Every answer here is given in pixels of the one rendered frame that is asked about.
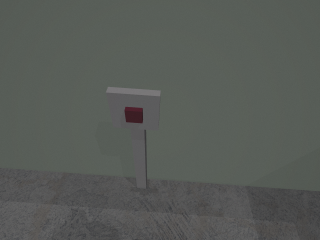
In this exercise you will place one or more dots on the panel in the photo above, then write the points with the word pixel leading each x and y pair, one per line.
pixel 149 100

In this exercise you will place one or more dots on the button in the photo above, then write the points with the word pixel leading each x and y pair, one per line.
pixel 133 115

